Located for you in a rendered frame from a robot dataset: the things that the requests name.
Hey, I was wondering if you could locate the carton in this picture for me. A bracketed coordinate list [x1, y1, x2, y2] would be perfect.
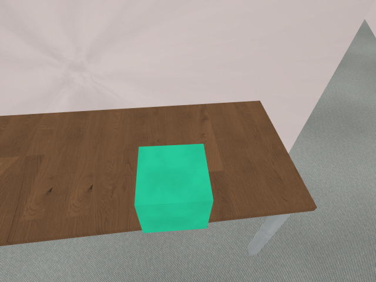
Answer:
[135, 144, 213, 233]

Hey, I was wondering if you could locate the table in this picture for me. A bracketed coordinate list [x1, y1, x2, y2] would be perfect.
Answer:
[0, 100, 317, 256]

